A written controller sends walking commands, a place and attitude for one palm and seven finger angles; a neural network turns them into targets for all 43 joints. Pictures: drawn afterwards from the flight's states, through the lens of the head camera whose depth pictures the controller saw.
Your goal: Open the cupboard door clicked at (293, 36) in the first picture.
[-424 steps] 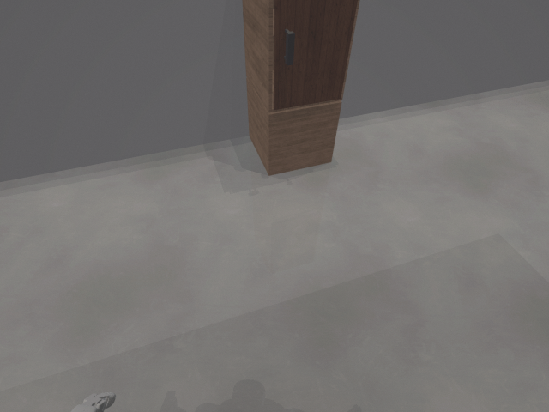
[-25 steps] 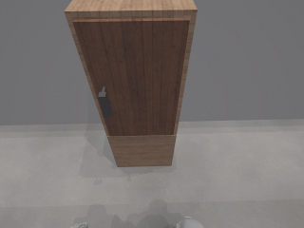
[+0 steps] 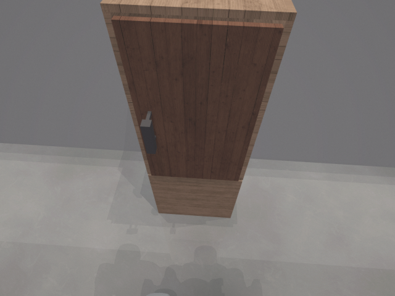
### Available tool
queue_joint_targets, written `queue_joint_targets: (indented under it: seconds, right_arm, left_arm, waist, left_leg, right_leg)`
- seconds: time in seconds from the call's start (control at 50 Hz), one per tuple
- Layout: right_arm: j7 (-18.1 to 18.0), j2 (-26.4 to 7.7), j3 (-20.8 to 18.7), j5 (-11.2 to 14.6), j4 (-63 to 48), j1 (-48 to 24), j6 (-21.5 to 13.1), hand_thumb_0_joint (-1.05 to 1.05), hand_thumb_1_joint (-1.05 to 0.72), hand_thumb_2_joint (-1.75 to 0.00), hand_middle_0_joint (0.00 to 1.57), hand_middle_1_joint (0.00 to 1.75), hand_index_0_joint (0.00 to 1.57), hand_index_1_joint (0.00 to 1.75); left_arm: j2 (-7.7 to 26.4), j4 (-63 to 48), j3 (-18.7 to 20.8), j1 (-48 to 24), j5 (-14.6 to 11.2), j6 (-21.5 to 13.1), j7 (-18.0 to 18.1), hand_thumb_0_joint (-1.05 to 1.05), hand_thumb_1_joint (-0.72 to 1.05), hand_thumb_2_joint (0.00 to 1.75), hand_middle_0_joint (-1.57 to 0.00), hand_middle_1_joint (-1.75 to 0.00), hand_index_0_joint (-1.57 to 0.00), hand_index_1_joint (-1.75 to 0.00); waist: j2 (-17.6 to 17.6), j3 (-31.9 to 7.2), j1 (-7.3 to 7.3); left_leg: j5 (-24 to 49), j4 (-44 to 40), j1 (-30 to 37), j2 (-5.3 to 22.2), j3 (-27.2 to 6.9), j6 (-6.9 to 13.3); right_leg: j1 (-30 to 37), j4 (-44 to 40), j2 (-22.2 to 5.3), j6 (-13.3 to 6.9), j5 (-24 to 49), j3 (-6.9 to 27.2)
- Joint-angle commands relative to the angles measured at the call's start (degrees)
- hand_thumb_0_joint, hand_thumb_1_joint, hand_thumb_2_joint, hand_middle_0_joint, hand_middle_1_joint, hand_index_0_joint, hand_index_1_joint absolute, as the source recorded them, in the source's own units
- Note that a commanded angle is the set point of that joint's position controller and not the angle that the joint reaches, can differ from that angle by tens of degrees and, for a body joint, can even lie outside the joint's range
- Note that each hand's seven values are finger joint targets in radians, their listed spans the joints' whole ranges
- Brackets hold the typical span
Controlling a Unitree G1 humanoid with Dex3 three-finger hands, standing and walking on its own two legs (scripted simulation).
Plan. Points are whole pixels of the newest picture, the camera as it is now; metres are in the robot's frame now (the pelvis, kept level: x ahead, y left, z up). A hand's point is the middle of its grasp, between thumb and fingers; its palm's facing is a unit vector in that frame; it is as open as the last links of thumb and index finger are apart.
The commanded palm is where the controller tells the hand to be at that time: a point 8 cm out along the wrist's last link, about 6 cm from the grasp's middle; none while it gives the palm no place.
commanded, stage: come to a stop and stand still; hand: left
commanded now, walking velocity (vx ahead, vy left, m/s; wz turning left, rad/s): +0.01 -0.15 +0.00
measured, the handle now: (150, 132) +0.53 +0.19 -0.05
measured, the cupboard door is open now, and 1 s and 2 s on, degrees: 0 0 0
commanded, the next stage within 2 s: look again from close up in 1.04 s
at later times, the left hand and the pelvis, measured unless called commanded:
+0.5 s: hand out of the picture +0.00 +0.19 -0.16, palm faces -0.03 -0.98 -0.19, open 7.4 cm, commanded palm none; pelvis -0.03 +0.01 +0.01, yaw -2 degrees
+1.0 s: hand out of the picture -0.05 +0.10 -0.17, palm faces +0.04 -0.99 -0.16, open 7.3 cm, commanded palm none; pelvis -0.03 -0.05 +0.01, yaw +0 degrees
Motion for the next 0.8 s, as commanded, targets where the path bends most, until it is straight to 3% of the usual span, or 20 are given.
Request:
queue_joint_targets:
  seconds: [0.0, 0.02, 0.04, 0.06, 0.08, 0.12, 0.2, 0.22, 0.3, 0.36, 0.44, 0.48, 0.5, 0.52, 0.54, 0.56, 0.58, 0.6, 0.74, 0.78]
  right_arm:
    - [-0.43, -5.89, -0.98, -0.55, 0.57, 11.73, -1.86, 0.0, -0.9, -0.9, 0.2, 0.3, 0.2, 0.3]
    - [-0.64, -10.03, -1.45, -1.04, -1.64, 8.76, -1.91, 0.0, -0.9, -0.9, 0.2, 0.3, 0.2, 0.3]
    - [-0.89, -9.75, -0.88, -1.42, -2.86, 4.91, -1.69, 0.0, -0.9, -0.9, 0.2, 0.3, 0.2, 0.3]
    - [-1.73, -7.92, -0.44, -1.39, -2.71, 2.77, -2.09, 0.0, -0.9, -0.9, 0.2, 0.3, 0.2, 0.3]
    - [-2.14, -7.25, 0.0, -1.51, -2.48, 1.49, -2.1, 0.0, -0.9, -0.9, 0.2, 0.3, 0.2, 0.3]
    - [-2.34, -6.8, 0.38, -1.32, -2.11, 1.41, -2.48, 0.0, -0.9, -0.9, 0.2, 0.3, 0.2, 0.3]
    - [-2.81, -6.95, -0.21, -0.97, -0.52, 6.27, -2.68, 0.0, -0.9, -0.9, 0.2, 0.3, 0.2, 0.3]
    - [-2.89, -7.51, -0.35, -1.05, -0.13, 7.59, -2.75, 0.0, -0.9, -0.9, 0.2, 0.3, 0.2, 0.3]
    - [-2.95, -7.57, -0.77, -1.17, 1.73, 11.11, -2.73, 0.0, -0.9, -0.9, 0.2, 0.3, 0.2, 0.3]
    - [-2.63, -8.19, -0.95, -1.36, 2.83, 11.89, -2.5, 0.0, -0.9, -0.9, 0.2, 0.3, 0.2, 0.3]
    - [-2.02, -7.95, -0.87, -1.13, 4.33, 11.03, -2.32, 0.0, -0.9, -0.9, 0.2, 0.3, 0.2, 0.3]
    - [-1.8, -6.15, -0.54, -0.52, 5.11, 11.4, -2.28, 0.0, -0.9, -0.9, 0.2, 0.3, 0.2, 0.3]
    - [-1.49, -3.68, 0.0, -0.1, 5.28, 11.39, -2.35, 0.0, -0.9, -0.9, 0.2, 0.3, 0.2, 0.3]
    - [-1.26, -1.3, 1.0, 0.04, 5.18, 10.81, -2.23, 0.0, -0.9, -0.9, 0.2, 0.3, 0.2, 0.3]
    - [-0.94, -0.07, 1.58, -0.22, 5.26, 11.01, -2.1, 0.0, -0.9, -0.9, 0.2, 0.3, 0.2, 0.3]
    - [-0.62, 0.36, 1.71, -0.53, 5.77, 11.6, -2.0, 0.0, -0.9, -0.9, 0.2, 0.3, 0.2, 0.3]
    - [-0.8, 0.28, 1.79, -1.09, 6.47, 11.5, -1.64, 0.0, -0.9, -0.9, 0.2, 0.3, 0.2, 0.3]
    - [-0.85, -0.33, 1.6, -1.11, 7.05, 12.34, -1.48, 0.0, -0.9, -0.9, 0.2, 0.3, 0.2, 0.3]
    - [-1.27, -0.17, 2.03, -0.75, 9.68, 15.37, -1.74, 0.0, -0.9, -0.9, 0.2, 0.3, 0.2, 0.3]
    - [-1.44, -0.04, 2.08, -0.68, 9.7, 15.16, -1.84, 0.0, -0.9, -0.9, 0.2, 0.3, 0.2, 0.3]
  left_arm:
    - [5.84, -3.0, 1.01, 3.33, -1.2, 0.3, 0.26, 0.0, 0.9, 0.9, -0.2, -0.3, -0.2, -0.3]
    - [3.22, -3.82, 0.36, 3.66, -1.49, 0.69, 0.17, 0.0, 0.9, 0.9, -0.2, -0.3, -0.2, -0.3]
    - [4.63, -3.54, 0.58, 2.46, -1.15, 1.01, 0.35, 0.0, 0.9, 0.9, -0.2, -0.3, -0.2, -0.3]
    - [5.12, -2.38, 0.83, 2.31, -0.8, 1.77, 0.31, 0.0, 0.9, 0.9, -0.2, -0.3, -0.2, -0.3]
    - [5.49, -1.05, 1.11, 3.51, -0.75, 1.88, -0.15, 0.0, 0.9, 0.9, -0.2, -0.3, -0.2, -0.3]
    - [5.34, 0.7, 1.18, 6.43, -0.9, 1.29, -0.86, 0.0, 0.9, 0.9, -0.2, -0.3, -0.2, -0.3]
    - [6.05, 1.35, 1.37, 6.69, -0.69, 1.31, -1.33, 0.0, 0.9, 0.9, -0.2, -0.3, -0.2, -0.3]
    - [5.77, 1.13, 1.3, 6.2, -0.69, 1.4, -1.3, 0.0, 0.9, 0.9, -0.2, -0.3, -0.2, -0.3]
    - [4.77, 0.74, 0.73, 4.31, -0.81, 1.3, -1.44, 0.0, 0.9, 0.9, -0.2, -0.3, -0.2, -0.3]
    - [3.21, 1.08, -0.07, 3.51, -1.12, 1.06, -1.5, 0.0, 0.9, 0.9, -0.2, -0.3, -0.2, -0.3]
    - [2.05, 3.28, -0.69, 6.9, -1.58, 0.21, -1.11, 0.0, 0.9, 0.9, -0.2, -0.3, -0.2, -0.3]
    - [2.76, 5.02, -0.77, 9.81, -1.43, -0.5, -0.64, 0.0, 0.9, 0.9, -0.2, -0.3, -0.2, -0.3]
    - [4.75, 5.31, -0.69, 9.59, -1.41, -0.93, -0.2, 0.0, 0.9, 0.9, -0.2, -0.3, -0.2, -0.3]
    - [6.37, 5.35, -0.85, 8.5, -1.52, -1.25, 0.04, 0.0, 0.9, 0.9, -0.2, -0.3, -0.2, -0.3]
    - [7.45, 4.91, -1.02, 6.8, -1.65, -1.32, 0.04, 0.0, 0.9, 0.9, -0.2, -0.3, -0.2, -0.3]
    - [7.36, 4.56, -1.2, 5.88, -1.57, -1.21, -0.02, 0.0, 0.9, 0.9, -0.2, -0.3, -0.2, -0.3]
    - [6.91, 4.97, -1.12, 6.12, -1.7, -1.79, 0.08, 0.0, 0.9, 0.9, -0.2, -0.3, -0.2, -0.3]
    - [5.68, 5.07, -1.51, 5.67, -1.69, -1.74, 0.21, 0.0, 0.9, 0.9, -0.2, -0.3, -0.2, -0.3]
    - [3.43, 5.13, -1.75, 7.77, -2.13, -1.68, 0.39, 0.0, 0.9, 0.9, -0.2, -0.3, -0.2, -0.3]
    - [3.4, 5.39, -1.72, 8.56, -2.17, -1.79, 0.4, 0.0, 0.9, 0.9, -0.2, -0.3, -0.2, -0.3]
  waist:
    - [4.41, -9.55, -2.79]
    - [17.09, -5.37, -2.27]
    - [13.19, -2.8, -2.0]
    - [13.35, -0.58, -1.5]
    - [10.27, 0.18, -0.45]
    - [7.98, -0.7, 0.09]
    - [5.34, -2.9, -1.91]
    - [6.64, -3.42, -2.51]
    - [8.18, -4.71, -4.17]
    - [10.06, -5.6, -4.84]
    - [10.3, -6.41, -2.91]
    - [5.41, -6.44, -1.55]
    - [1.57, -5.12, -1.59]
    - [-4.02, -2.43, -1.85]
    - [-5.58, -0.92, -2.46]
    - [-3.92, -0.04, -2.74]
    - [-12.23, 1.76, -2.19]
    - [-13.35, 3.21, -2.54]
    - [-0.73, 3.54, -2.51]
    - [-0.72, 2.49, -2.32]
  left_leg:
    - [13.51, -22.85, 15.23, 8.76, -8.83, 2.43]
    - [20.03, -28.27, 6.79, 19.53, -20.04, 6.62]
    - [15.81, -29.84, -1.59, 20.91, -20.15, 10.26]
    - [15.19, -31.65, -3.57, 18.02, -17.42, 8.79]
    - [14.78, -30.51, -1.79, 15.86, -14.96, 8.09]
    - [15.76, -28.91, 3.0, 14.33, -12.15, 8.16]
    - [17.11, -28.79, 11.36, 14.65, -11.31, 8.54]
    - [17.98, -28.73, 12.59, 15.37, -12.19, 8.79]
    - [24.56, -27.15, 17.49, 16.31, -12.67, 10.45]
    - [23.08, -26.67, 16.65, 15.43, -12.3, 10.72]
    - [20.51, -25.14, 12.19, 12.86, -11.24, 9.21]
    - [15.46, -22.1, 6.38, 9.3, -8.18, 5.84]
    - [11.89, -19.77, 1.46, 6.94, -5.67, 3.61]
    - [7.21, -18.06, -0.39, 3.93, -2.33, 1.83]
    - [5.81, -17.4, 2.01, 2.65, -1.24, 1.35]
    - [7.68, -16.93, 4.54, 2.17, -1.15, 1.47]
    - [8.97, -15.6, 4.27, 2.41, -0.57, 1.32]
    - [9.26, -15.14, 4.61, 2.95, -0.45, 1.38]
    - [16.56, -17.69, 7.35, 4.44, -1.43, 1.16]
    - [17.5, -17.69, 7.38, 4.63, -1.35, 1.11]
  right_leg:
    - [-3.64, 3.89, -3.36, -0.98, -5.99, 5.81]
    - [-6.51, 11.18, 1.52, 2.04, -20.3, 2.71]
    - [-2.58, 16.99, 1.27, 1.73, -21.03, 7.43]
    - [-2.47, 20.28, 0.93, 2.05, -18.42, 9.96]
    - [-3.42, 23.15, 1.64, 2.01, -15.27, 10.44]
    - [-5.75, 25.66, 2.3, 2.59, -12.37, 10.36]
    - [-9.01, 27.23, 2.21, 4.0, -10.16, 10.31]
    - [-9.14, 26.81, 1.98, 4.25, -11.11, 10.45]
    - [-7.88, 20.52, 1.22, 4.06, -14.7, 8.68]
    - [-3.21, 13.2, 1.43, 3.39, -17.81, 6.87]
    - [5.67, -0.08, 2.69, 2.21, -11.76, 4.19]
    - [14.34, -11.46, 1.8, 1.84, -1.56, 4.32]
    - [17.49, -13.13, -2.13, 0.68, -1.71, 8.94]
    - [14.35, -15.66, -7.11, -1.49, -5.71, 13.36]
    - [8.51, -17.93, -9.58, -3.13, -10.87, 14.65]
    - [4.81, -18.0, -9.54, -3.63, -13.42, 14.21]
    - [3.48, -18.99, -7.13, -3.61, -11.77, 14.32]
    - [2.62, -19.19, -6.82, -3.67, -11.41, 12.96]
    - [3.64, -14.99, -2.74, -2.11, -7.27, 9.98]
    - [5.41, -14.45, -2.62, -2.01, -4.15, 9.72]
